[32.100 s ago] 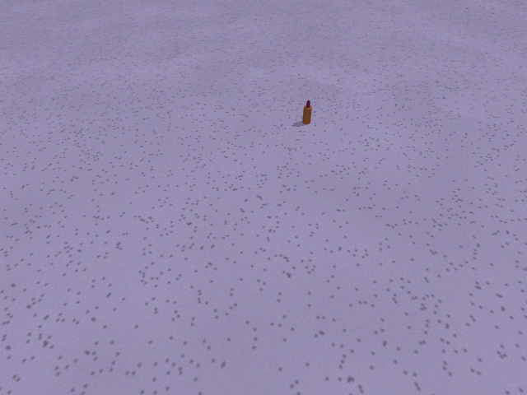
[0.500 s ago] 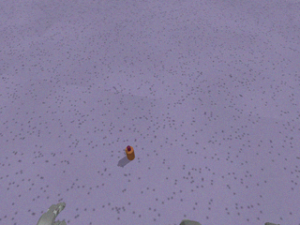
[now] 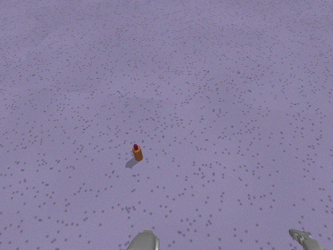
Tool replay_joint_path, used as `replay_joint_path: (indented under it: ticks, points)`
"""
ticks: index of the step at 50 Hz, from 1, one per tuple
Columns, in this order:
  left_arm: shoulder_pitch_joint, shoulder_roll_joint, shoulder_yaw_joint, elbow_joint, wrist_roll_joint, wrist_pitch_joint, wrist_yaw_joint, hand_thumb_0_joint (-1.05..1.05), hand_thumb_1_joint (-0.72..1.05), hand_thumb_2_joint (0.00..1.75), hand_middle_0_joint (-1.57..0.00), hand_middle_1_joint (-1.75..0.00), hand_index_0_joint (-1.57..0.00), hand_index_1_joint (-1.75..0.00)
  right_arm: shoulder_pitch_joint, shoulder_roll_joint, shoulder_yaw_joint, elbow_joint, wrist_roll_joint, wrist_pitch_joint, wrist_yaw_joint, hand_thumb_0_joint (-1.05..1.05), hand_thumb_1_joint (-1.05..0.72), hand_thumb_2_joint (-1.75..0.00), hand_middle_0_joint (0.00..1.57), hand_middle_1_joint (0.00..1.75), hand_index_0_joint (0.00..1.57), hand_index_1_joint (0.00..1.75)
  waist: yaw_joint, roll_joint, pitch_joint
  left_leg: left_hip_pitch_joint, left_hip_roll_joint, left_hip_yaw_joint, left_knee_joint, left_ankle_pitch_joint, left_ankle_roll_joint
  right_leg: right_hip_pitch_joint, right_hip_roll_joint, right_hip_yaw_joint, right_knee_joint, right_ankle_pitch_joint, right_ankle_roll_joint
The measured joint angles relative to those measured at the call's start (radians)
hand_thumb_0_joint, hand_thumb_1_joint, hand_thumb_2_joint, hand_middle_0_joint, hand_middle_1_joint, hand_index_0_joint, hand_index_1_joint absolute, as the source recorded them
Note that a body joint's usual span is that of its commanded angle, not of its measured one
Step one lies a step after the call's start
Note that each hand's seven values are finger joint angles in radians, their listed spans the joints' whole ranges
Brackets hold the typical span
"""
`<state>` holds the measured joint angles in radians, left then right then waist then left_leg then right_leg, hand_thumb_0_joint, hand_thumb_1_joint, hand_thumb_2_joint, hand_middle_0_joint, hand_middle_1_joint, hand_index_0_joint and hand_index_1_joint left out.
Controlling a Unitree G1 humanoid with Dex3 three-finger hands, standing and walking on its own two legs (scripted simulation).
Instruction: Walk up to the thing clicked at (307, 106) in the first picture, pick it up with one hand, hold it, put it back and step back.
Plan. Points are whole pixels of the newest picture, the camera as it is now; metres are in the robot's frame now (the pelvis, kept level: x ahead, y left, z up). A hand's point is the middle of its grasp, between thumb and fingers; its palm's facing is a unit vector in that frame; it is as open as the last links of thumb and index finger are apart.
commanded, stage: step back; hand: left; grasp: from the side
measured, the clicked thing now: (137, 151) +0.75 +0.25 -0.67
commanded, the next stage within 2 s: stand in 1.80 s
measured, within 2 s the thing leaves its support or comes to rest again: neither
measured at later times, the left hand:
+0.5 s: hand out of the picture -0.07 +0.26 -0.14, palm faces +0.04 -0.93 -0.37, open 7.4 cm
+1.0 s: hand out of the picture -0.25 +0.24 -0.13, palm faces +0.10 -0.91 -0.41, open 7.4 cm
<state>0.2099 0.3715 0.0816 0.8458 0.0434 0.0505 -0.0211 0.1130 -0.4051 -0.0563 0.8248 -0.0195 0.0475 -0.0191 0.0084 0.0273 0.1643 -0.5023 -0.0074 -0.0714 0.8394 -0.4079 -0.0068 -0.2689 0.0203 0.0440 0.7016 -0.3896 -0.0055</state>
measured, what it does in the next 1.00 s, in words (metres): walks backwards: left foot, then right foot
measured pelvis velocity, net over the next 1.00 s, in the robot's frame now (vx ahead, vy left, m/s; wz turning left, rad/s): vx -0.29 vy -0.05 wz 0.11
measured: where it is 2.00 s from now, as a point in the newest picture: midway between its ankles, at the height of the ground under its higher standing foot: outside the picture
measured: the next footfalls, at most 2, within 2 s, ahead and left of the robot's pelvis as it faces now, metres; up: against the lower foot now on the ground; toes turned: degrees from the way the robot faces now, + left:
left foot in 0.26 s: -0.06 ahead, +0.11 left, +0.00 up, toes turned +4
right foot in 0.60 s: -0.22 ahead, -0.17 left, +0.00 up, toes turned +6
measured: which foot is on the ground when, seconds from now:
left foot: up 0.00-0.24, down 0.26-0.64, up 0.66-0.88, down 0.90-1.00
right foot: down 0.00-0.26, up 0.28-0.58, down 0.60-1.00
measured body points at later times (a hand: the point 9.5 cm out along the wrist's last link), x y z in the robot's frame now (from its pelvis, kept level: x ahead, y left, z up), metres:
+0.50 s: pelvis -0.17 -0.02 +0.01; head -0.11 +0.00 +0.45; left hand -0.07 +0.30 -0.11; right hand -0.04 -0.33 -0.09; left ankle -0.10 +0.10 -0.72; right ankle -0.20 -0.17 -0.64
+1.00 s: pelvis -0.29 -0.05 +0.01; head -0.28 -0.05 +0.46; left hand -0.26 +0.28 -0.11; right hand -0.20 -0.36 -0.12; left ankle -0.29 +0.07 -0.72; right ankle -0.26 -0.17 -0.70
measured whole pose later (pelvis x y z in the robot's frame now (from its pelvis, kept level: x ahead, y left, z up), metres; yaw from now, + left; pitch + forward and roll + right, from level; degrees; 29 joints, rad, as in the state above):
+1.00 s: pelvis -0.29 -0.05 +0.01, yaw +6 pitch -3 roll +2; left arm 0.22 0.40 0.07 0.93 0.04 0.02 -0.01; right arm 0.24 -0.36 -0.05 0.99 -0.04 0.00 0.02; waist 0.02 -0.03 0.07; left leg -0.24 -0.05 -0.01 0.61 -0.33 0.03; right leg -0.34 -0.05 0.02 0.81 -0.48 -0.01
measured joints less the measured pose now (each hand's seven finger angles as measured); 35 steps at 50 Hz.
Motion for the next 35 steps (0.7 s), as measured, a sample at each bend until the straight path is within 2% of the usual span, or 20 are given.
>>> replay_joint_path:
  ticks: [1, 3, 6, 10, 12, 13, 14, 15, 17, 19, 22, 26, 28, 30, 31, 32, 34, 35]
  points:
    - [0.007, -0.004, -0.004, -0.002, 0.0, 0.001, 0.0, 0.0, 0.9, 0.9, -0.2, -0.3, -0.2, -0.3, 0.011, -0.001, -0.001, 0.009, 0.003, 0.004, -0.002, 0.0, -0.9, -0.9, 0.21, 0.3, 0.2, 0.3, 0.009, -0.01, -0.008, -0.017, -0.038, -0.018, 0.092, -0.038, -0.002, -0.009, -0.014, 0.009, -0.002, 0.011, -0.003]
    - [0.007, -0.017, -0.008, -0.003, 0.002, 0.005, 0.006, 0.0, 0.9, 0.9, -0.2, -0.3, -0.2, -0.3, 0.04, -0.01, -0.002, 0.02, 0.01, 0.0, -0.002, 0.0, -0.9, -0.9, 0.2, 0.3, 0.2, 0.3, 0.012, -0.012, -0.019, -0.03, -0.091, -0.044, 0.228, -0.049, 0.001, -0.017, -0.032, 0.009, -0.027, 0.043, -0.001]
    - [-0.008, -0.021, -0.008, -0.021, 0.006, 0.006, 0.015, 0.0, 0.9, 0.9, -0.2, -0.3, -0.2, -0.3, 0.082, -0.015, 0.002, 0.03, 0.012, -0.011, -0.004, 0.0, -0.9, -0.9, 0.2, 0.3, 0.2, 0.3, 0.006, -0.015, -0.026, 0.018, -0.103, -0.033, 0.267, -0.07, -0.003, -0.04, -0.048, -0.006, -0.049, 0.081, 0.0]
    - [-0.054, -0.007, -0.01, -0.068, 0.006, -0.001, 0.026, 0.0, 0.9, 0.9, -0.2, -0.3, -0.2, -0.3, 0.115, -0.004, 0.007, 0.046, 0.004, -0.012, -0.003, 0.0, -0.9, -0.9, 0.2, 0.3, 0.2, 0.3, -0.008, -0.024, -0.014, 0.15, -0.063, 0.013, 0.065, -0.095, -0.004, -0.086, -0.062, -0.045, -0.034, 0.111, 0.005]
    - [-0.082, 0.005, -0.014, -0.088, -0.003, 0.001, 0.027, 0.0, 0.9, 0.9, -0.2, -0.3, -0.2, -0.3, 0.123, 0.003, 0.008, 0.052, -0.001, -0.018, 0.0, 0.0, -0.9, -0.9, 0.2, 0.3, 0.2, 0.3, -0.017, -0.033, -0.006, 0.229, -0.041, 0.044, -0.112, -0.019, 0.005, -0.123, -0.072, -0.065, 0.002, 0.114, 0.011]
    - [-0.098, 0.015, -0.015, -0.094, -0.007, 0.004, 0.027, 0.0, 0.9, 0.9, -0.2, -0.3, -0.2, -0.3, 0.119, 0.012, 0.007, 0.059, -0.005, -0.022, 0.001, 0.0, -0.9, -0.9, 0.2, 0.3, 0.2, 0.3, -0.019, -0.053, 0.005, 0.249, -0.049, 0.055, -0.167, 0.033, 0.018, -0.142, -0.086, -0.063, 0.029, 0.112, 0.016]
    - [-0.112, 0.024, -0.014, -0.094, -0.011, 0.008, 0.028, 0.0, 0.9, 0.9, -0.2, -0.3, -0.2, -0.3, 0.111, 0.027, 0.009, 0.066, -0.011, -0.023, 0.002, 0.0, -0.9, -0.9, 0.2, 0.3, 0.2, 0.3, -0.012, -0.084, 0.02, 0.248, -0.065, 0.071, -0.17, 0.047, 0.028, -0.156, -0.094, -0.039, 0.051, 0.109, 0.008]
    - [-0.118, 0.025, -0.012, -0.09, -0.015, 0.013, 0.03, 0.0, 0.9, 0.9, -0.2, -0.3, -0.2, -0.3, 0.107, 0.033, 0.014, 0.066, -0.014, -0.021, 0.009, 0.0, -0.9, -0.9, 0.2, 0.3, 0.2, 0.3, -0.011, -0.092, 0.024, 0.236, -0.065, 0.074, -0.158, 0.05, 0.036, -0.173, -0.073, -0.009, 0.097, 0.026, 0.003]
    - [-0.121, 0.021, -0.01, -0.071, -0.017, 0.026, 0.035, 0.0, 0.9, 0.9, -0.2, -0.3, -0.2, -0.3, 0.101, 0.039, 0.022, 0.064, -0.02, -0.024, 0.018, 0.0, -0.9, -0.9, 0.2, 0.3, 0.2, 0.3, -0.025, -0.077, 0.019, 0.213, -0.041, 0.059, -0.153, 0.067, 0.042, -0.21, 0.005, 0.045, 0.269, -0.113, -0.002]
    - [-0.115, 0.024, -0.008, -0.056, -0.026, 0.03, 0.036, 0.0, 0.9, 0.9, -0.2, -0.3, -0.2, -0.3, 0.092, 0.047, 0.028, 0.062, -0.024, -0.027, 0.014, 0.0, -0.9, -0.9, 0.21, 0.3, 0.21, 0.3, -0.026, -0.076, 0.007, 0.202, -0.021, 0.058, -0.184, 0.104, 0.038, -0.234, 0.063, 0.088, 0.434, -0.139, -0.008]
    - [-0.093, 0.024, -0.002, -0.045, -0.027, 0.025, 0.03, 0.0, 0.9, 0.9, -0.2, -0.3, -0.2, -0.3, 0.07, 0.044, 0.027, 0.046, -0.025, -0.029, 0.008, 0.0, -0.9, -0.9, 0.21, 0.3, 0.21, 0.3, -0.016, -0.067, -0.004, 0.174, 0.008, 0.063, -0.216, 0.152, 0.036, -0.212, 0.082, 0.094, 0.527, -0.137, 0.008]
    - [-0.06, 0.029, -0.002, -0.029, -0.02, 0.022, 0.02, 0.0, 0.9, 0.9, -0.2, -0.3, -0.2, -0.3, 0.027, 0.031, 0.02, 0.005, -0.027, -0.031, 0.005, 0.0, -0.9, -0.9, 0.21, 0.3, 0.21, 0.3, -0.002, -0.055, -0.002, 0.121, 0.04, 0.08, -0.224, 0.202, 0.026, -0.106, 0.041, 0.07, 0.367, -0.144, 0.03]
    - [-0.048, 0.031, -0.004, -0.015, -0.02, 0.018, 0.016, 0.0, 0.9, 0.9, -0.2, -0.3, -0.2, -0.3, 0.005, 0.018, 0.019, -0.013, -0.026, -0.029, 0.006, 0.0, -0.9, -0.9, 0.21, 0.3, 0.21, 0.3, 0.005, -0.047, 0.0, 0.087, 0.057, 0.088, -0.213, 0.222, 0.013, -0.039, 0.011, 0.044, 0.208, -0.127, 0.025]
    - [-0.032, 0.032, -0.006, 0.004, -0.017, 0.005, 0.012, 0.0, 0.9, 0.9, -0.2, -0.3, -0.2, -0.3, -0.013, 0.003, 0.018, -0.022, -0.023, -0.021, 0.01, 0.0, -0.9, -0.9, 0.21, 0.3, 0.21, 0.3, 0.013, -0.035, -0.007, 0.045, 0.073, 0.093, -0.185, 0.233, -0.001, 0.043, -0.011, 0.015, 0.001, -0.06, 0.009]
    - [-0.03, 0.02, -0.004, 0.02, -0.012, -0.002, 0.012, 0.0, 0.9, 0.9, -0.2, -0.3, -0.2, -0.3, -0.025, -0.011, 0.015, -0.019, -0.02, -0.015, 0.011, 0.0, -0.9, -0.9, 0.21, 0.3, 0.21, 0.3, 0.011, -0.004, -0.002, 0.025, 0.093, 0.077, -0.162, 0.234, -0.003, 0.055, 0.008, -0.002, -0.036, -0.046, 0.008]
    - [-0.023, 0.009, -0.005, 0.031, -0.005, -0.005, 0.01, 0.0, 0.9, 0.9, -0.2, -0.3, -0.2, -0.3, -0.03, -0.018, 0.009, -0.013, -0.016, -0.009, 0.008, 0.0, -0.9, -0.9, 0.21, 0.3, 0.21, 0.3, 0.002, 0.021, 0.002, 0.008, 0.089, 0.041, -0.133, 0.179, 0.004, 0.05, 0.021, -0.019, -0.029, -0.037, 0.006]
    - [0.005, 0.004, -0.013, 0.037, 0.002, -0.006, 0.005, 0.0, 0.9, 0.9, -0.2, -0.3, -0.2, -0.3, -0.013, -0.01, 0.002, 0.007, -0.012, 0.004, -0.001, 0.0, -0.9, -0.9, 0.21, 0.3, 0.2, 0.3, 0.019, 0.001, -0.021, -0.03, 0.013, -0.016, 0.001, -0.001, -0.001, 0.013, 0.0, -0.007, 0.003, -0.029, -0.004]
    - [0.018, 0.001, -0.015, 0.041, 0.002, -0.006, 0.006, 0.0, 0.9, 0.9, -0.2, -0.3, -0.2, -0.3, -0.001, -0.01, 0.002, 0.016, -0.008, 0.007, -0.001, 0.0, -0.9, -0.9, 0.2, 0.3, 0.2, 0.3, 0.027, -0.01, -0.031, -0.043, -0.025, -0.036, 0.085, -0.03, -0.002, 0.005, -0.014, 0.0, 0.001, -0.019, -0.007]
